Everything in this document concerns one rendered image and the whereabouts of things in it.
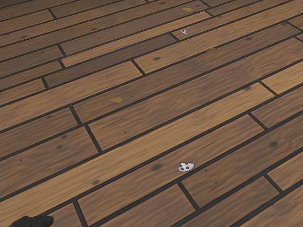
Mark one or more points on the robot left hand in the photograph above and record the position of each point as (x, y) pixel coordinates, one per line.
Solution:
(36, 221)

